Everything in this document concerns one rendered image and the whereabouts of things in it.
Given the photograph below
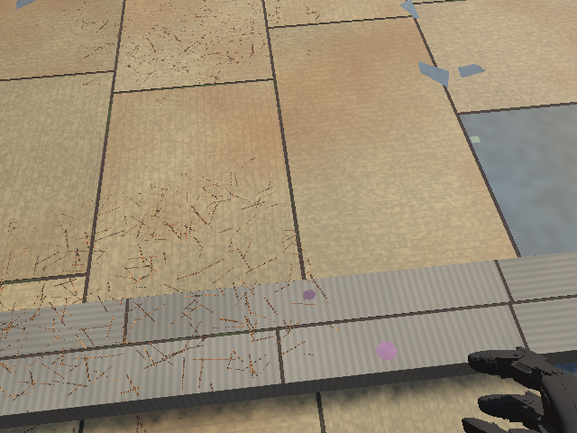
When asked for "robot right hand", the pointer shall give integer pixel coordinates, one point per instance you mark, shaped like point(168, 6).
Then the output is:
point(554, 412)

